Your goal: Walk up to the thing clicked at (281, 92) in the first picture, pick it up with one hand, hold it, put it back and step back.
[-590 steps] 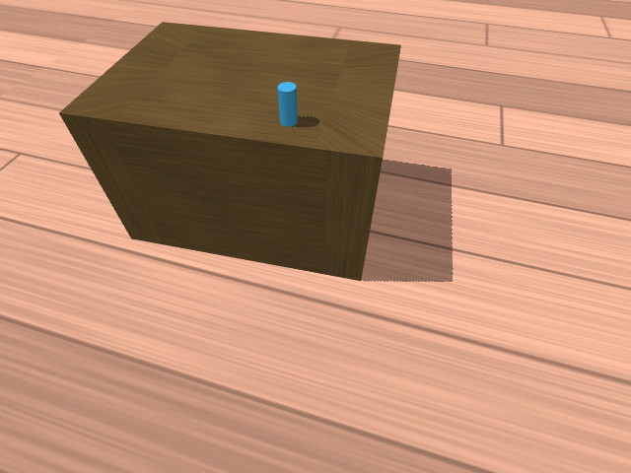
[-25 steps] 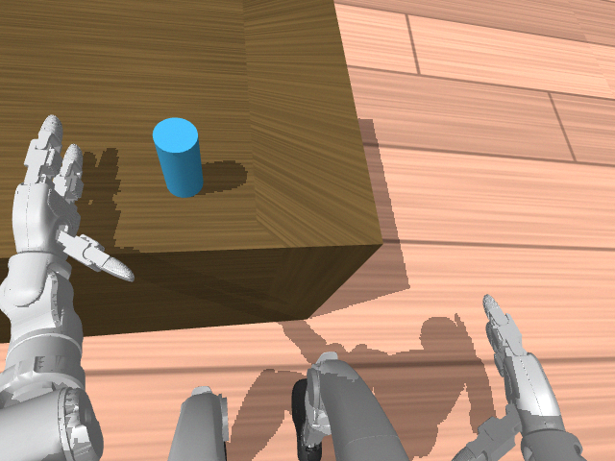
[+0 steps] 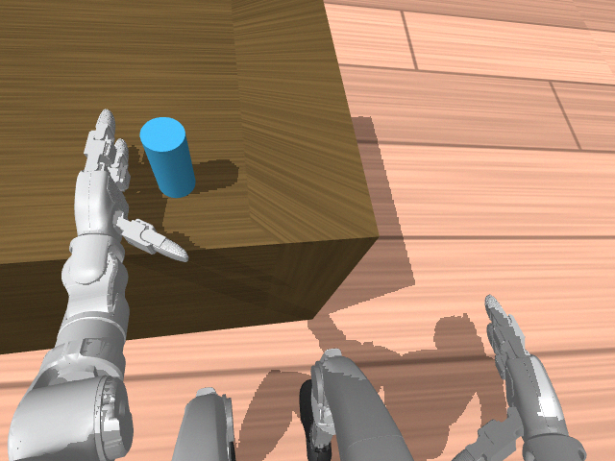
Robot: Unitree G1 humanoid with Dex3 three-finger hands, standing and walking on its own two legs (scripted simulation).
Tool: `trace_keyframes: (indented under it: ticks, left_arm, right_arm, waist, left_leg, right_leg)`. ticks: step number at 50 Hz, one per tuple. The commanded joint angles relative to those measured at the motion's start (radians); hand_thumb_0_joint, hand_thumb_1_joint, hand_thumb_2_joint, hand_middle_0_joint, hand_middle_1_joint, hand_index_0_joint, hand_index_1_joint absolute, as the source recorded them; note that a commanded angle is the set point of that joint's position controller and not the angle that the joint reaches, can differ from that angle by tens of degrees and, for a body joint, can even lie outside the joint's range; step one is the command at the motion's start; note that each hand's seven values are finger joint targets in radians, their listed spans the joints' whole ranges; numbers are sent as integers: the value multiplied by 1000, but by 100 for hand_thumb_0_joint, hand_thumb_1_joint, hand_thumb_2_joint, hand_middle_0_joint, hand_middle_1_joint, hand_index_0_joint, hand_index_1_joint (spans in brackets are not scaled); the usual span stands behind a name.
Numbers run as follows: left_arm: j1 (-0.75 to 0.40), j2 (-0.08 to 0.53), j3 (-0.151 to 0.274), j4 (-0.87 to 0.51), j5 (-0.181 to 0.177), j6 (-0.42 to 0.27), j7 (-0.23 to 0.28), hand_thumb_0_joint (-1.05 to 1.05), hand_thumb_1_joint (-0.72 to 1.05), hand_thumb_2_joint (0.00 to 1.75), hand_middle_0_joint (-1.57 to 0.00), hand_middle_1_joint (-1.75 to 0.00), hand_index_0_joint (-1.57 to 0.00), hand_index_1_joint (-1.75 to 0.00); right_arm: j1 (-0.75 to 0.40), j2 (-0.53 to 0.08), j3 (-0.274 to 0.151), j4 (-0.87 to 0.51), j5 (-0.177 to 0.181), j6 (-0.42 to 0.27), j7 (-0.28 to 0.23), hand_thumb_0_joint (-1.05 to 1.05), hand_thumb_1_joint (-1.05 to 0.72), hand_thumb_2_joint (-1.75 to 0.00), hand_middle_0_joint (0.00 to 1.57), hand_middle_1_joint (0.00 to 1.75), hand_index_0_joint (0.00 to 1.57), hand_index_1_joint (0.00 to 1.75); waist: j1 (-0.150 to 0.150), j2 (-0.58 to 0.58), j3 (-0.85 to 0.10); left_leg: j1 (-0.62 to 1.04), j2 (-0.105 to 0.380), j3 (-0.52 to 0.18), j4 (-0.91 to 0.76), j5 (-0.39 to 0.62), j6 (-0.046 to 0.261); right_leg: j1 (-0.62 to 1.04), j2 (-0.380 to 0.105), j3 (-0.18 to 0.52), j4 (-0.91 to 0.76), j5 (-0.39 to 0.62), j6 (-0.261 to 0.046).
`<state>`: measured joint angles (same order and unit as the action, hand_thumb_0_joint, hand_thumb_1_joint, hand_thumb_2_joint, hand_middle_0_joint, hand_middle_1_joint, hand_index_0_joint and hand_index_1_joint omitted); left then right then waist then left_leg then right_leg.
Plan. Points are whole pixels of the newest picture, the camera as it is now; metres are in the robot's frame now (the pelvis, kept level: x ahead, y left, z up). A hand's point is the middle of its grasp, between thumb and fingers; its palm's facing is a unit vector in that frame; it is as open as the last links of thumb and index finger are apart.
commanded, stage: close in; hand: left
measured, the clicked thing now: (170, 160) +0.50 +0.11 +0.00
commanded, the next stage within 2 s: rest palm in 0.14 s
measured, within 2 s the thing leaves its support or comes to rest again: leaves its support in 1.44 s
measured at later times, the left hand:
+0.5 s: hand (178, 204) +0.44 +0.10 +0.00, palm faces -0.05 -1.00 +0.03, open 17.0 cm
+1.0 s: hand (166, 201) +0.44 +0.12 +0.01, palm faces -0.05 -1.00 +0.03, open 9.7 cm
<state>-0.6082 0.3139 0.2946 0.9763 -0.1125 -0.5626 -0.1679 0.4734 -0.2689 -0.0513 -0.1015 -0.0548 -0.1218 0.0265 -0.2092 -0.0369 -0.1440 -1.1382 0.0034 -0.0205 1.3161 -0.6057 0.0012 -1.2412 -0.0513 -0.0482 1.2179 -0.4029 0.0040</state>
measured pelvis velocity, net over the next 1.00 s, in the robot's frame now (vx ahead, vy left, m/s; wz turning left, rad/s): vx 0.01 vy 0.00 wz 0.00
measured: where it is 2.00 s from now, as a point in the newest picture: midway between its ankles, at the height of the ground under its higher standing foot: outside the picture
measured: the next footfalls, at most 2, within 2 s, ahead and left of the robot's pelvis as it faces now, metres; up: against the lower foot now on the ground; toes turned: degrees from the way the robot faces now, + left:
none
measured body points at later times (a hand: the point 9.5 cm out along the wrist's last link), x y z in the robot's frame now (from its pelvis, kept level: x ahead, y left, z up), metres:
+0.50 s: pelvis +0.01 +0.00 +0.00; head +0.15 +0.03 +0.43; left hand +0.43 +0.16 +0.00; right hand +0.17 -0.26 +0.01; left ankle +0.00 +0.11 -0.62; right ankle +0.09 -0.13 -0.62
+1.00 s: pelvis +0.01 +0.00 +0.01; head +0.15 +0.03 +0.44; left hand +0.44 +0.17 +0.01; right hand +0.18 -0.26 +0.01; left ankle +0.00 +0.11 -0.62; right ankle +0.09 -0.13 -0.62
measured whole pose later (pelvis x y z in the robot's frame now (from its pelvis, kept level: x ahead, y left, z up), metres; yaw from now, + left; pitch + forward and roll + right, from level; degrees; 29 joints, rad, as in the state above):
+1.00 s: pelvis +0.01 +0.00 +0.01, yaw +0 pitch +24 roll -1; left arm -0.51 0.23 0.21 0.87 -0.10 -0.57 -0.09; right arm 0.45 -0.26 -0.05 -0.09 -0.04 -0.03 0.05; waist -0.17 -0.03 -0.15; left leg -1.07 0.00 -0.01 1.28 -0.62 0.01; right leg -1.19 -0.05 -0.03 1.20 -0.43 0.01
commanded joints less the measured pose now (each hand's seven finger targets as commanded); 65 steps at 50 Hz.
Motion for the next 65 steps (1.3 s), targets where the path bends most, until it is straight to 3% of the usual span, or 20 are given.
trace_keyframes:
  ticks: [1, 10, 13, 17, 20, 22, 24, 26, 28, 32, 34, 42, 44, 45, 46, 51, 53, 60, 62, 65]
  left_arm:
    - [-320, 59, -51, -172, 3, -54, -7, 0, -50, 0, -4, 0, -5, 0]
    - [-245, 10, -81, -223, 8, -52, 41, 0, -55, 0, -5, 0, -6, 0]
    - [-255, -23, -113, -282, 15, -56, 59, 0, -58, 0, -10, 0, -9, 0]
    - [-174, -44, -112, -282, 26, -55, 92, 0, -61, 0, -12, 0, -10, 0]
    - [-171, -44, -117, -335, 26, -62, 104, 0, -55, 6, -34, -17, -34, -17]
    - [-219, 28, -82, -382, 33, -67, 121, 0, -56, 10, -42, -25, -42, -24]
    - [-202, 10, -86, -370, 34, -62, 128, 0, -52, 12, -48, -30, -49, -29]
    - [-238, -3, -103, -379, 35, -64, 126, 0, -50, 13, -52, -32, -53, -31]
    - [-212, 41, -73, -336, 39, -63, 123, 0, -48, 15, -56, -36, -56, -34]
    - [-178, -34, -97, -232, 18, -74, 82, 0, -42, 23, -62, -43, -63, -42]
    - [-212, 15, -81, -261, 20, -85, 67, 0, -37, 30, -66, -49, -67, -48]
    - [-217, -17, -135, -361, 6, -65, 47, 0, -15, 50, -86, -69, -87, -68]
    - [-148, 3, -99, -288, 6, -51, 59, 0, -5, 55, -92, -75, -93, -73]
    - [-146, -30, -117, -279, 7, -52, 64, 0, -1, 58, -95, -77, -95, -76]
    - [-171, 15, -76, -283, 7, -59, 71, 0, 3, 62, -98, -80, -98, -79]
    - [-194, 35, -63, -231, 21, -83, 65, 0, 16, 74, -112, -95, -113, -94]
    - [-195, 66, -29, -221, 17, -91, 56, 0, 18, 79, -118, -101, -119, -99]
    - [-151, 6, -83, -250, 6, -72, 35, 0, 24, 110, -126, -127, -127, -128]
    - [-215, 78, -51, -334, 13, -71, 45, 0, 21, 110, -125, -127, -126, -127]
    - [-238, 60, -62, -347, 14, -57, 60, 0, 22, 115, -127, -131, -127, -132]
  right_arm:
    - [65, -139, -109, -149, 4, -40, -17, 0, 55, -5, 5, 5, 5, 5]
    - [56, -149, -136, -148, 13, -13, -6, 0, 55, -5, 5, 5, 5, 5]
    - [61, -124, -111, -149, 12, -3, -2, 0, 53, -6, 5, 5, 5, 5]
    - [40, -143, -147, -159, 10, 10, -2, 0, 53, -6, 5, 5, 5, 5]
    - [50, -109, -99, -195, 14, 19, 4, 0, 53, -5, 5, 5, 5, 5]
    - [56, -122, -122, -168, 16, 32, -2, 0, 52, -5, 5, 5, 5, 5]
    - [54, -125, -132, -141, 12, 40, -4, 0, 51, -5, 5, 5, 5, 5]
    - [50, -116, -122, -166, 13, 39, -5, 0, 51, -5, 5, 5, 5, 5]
    - [48, -139, -148, -147, 16, 45, -10, 0, 50, -5, 5, 5, 5, 5]
    - [43, -110, -105, -164, 16, 36, 0, 0, 50, -5, 5, 5, 5, 5]
    - [49, -129, -113, -189, 15, 32, 2, 0, 50, -5, 5, 5, 5, 5]
    - [68, -125, -98, -160, 21, 38, 4, 0, 51, -5, 5, 5, 5, 5]
    - [41, -131, -104, -161, 23, 41, 2, 0, 51, -5, 5, 5, 5, 5]
    - [38, -144, -119, -158, 22, 41, 2, 0, 51, -5, 5, 5, 5, 5]
    - [27, -141, -119, -154, 23, 40, 1, 0, 51, -5, 5, 5, 5, 5]
    - [49, -148, -129, -178, 18, 38, 4, 0, 52, -5, 5, 5, 5, 5]
    - [45, -126, -105, -174, 17, 37, 7, 0, 51, -5, 5, 5, 5, 5]
    - [41, -136, -122, -162, 20, 38, 9, 0, 52, -6, 5, 5, 5, 5]
    - [14, -160, -131, -222, 24, 40, 0, 0, 52, -6, 5, 5, 5, 5]
    - [31, -142, -127, -172, 24, 54, -7, 0, 52, -6, 5, 5, 5, 5]
  waist:
    - [-9, 140, -473]
    - [4, 105, -447]
    - [15, 101, -475]
    - [23, 83, -475]
    - [28, 80, -512]
    - [41, 87, -491]
    - [40, 99, -472]
    - [18, 80, -461]
    - [22, 87, -452]
    - [1, 58, -413]
    - [6, 73, -468]
    - [33, 149, -502]
    - [32, 100, -429]
    - [24, 87, -403]
    - [31, 79, -392]
    - [7, 59, -406]
    - [25, 79, -436]
    - [37, 120, -498]
    - [40, 99, -569]
    - [46, 100, -504]
  left_leg:
    - [198, -31, -12, -189, 315, -14]
    - [200, -33, -15, -206, 271, -12]
    - [201, -35, -15, -204, 297, -13]
    - [186, -38, -8, -197, 316, -10]
    - [182, -40, -1, -195, 338, -9]
    - [178, -42, 4, -205, 315, -8]
    - [197, -41, 3, -208, 316, -9]
    - [182, -41, 6, -209, 280, -3]
    - [188, -37, 2, -216, 304, -7]
    - [170, -36, 0, -205, 308, -7]
    - [186, -38, 2, -199, 329, -8]
    - [292, -30, -12, -222, 428, -30]
    - [240, -28, -15, -227, 388, -23]
    - [224, -26, -17, -233, 355, -22]
    - [212, -28, -16, -233, 320, -17]
    - [186, -31, -10, -225, 276, -10]
    - [184, -38, -2, -212, 293, -10]
    - [198, -39, 0, -205, 347, -16]
    - [213, -38, 3, -210, 354, -13]
    - [218, -35, 2, -229, 336, -14]
  right_leg:
    - [398, 42, 17, -97, 222, -40]
    - [383, 41, 12, -98, 180, -38]
    - [411, 41, 12, -90, 206, -38]
    - [440, 38, 20, -86, 239, -36]
    - [494, 33, 29, -88, 279, -35]
    - [504, 32, 37, -96, 263, -33]
    - [477, 34, 35, -98, 252, -33]
    - [479, 32, 41, -114, 233, -29]
    - [477, 32, 39, -108, 246, -32]
    - [443, 36, 32, -105, 251, -30]
    - [472, 33, 34, -100, 277, -31]
    - [448, 41, 17, -96, 298, -42]
    - [441, 41, 16, -105, 272, -38]
    - [425, 42, 15, -104, 248, -38]
    - [415, 42, 17, -108, 217, -36]
    - [428, 39, 23, -105, 195, -33]
    - [451, 36, 30, -101, 217, -31]
    - [474, 36, 32, -85, 268, -41]
    - [546, 33, 43, -97, 299, -37]
    - [510, 35, 39, -113, 261, -35]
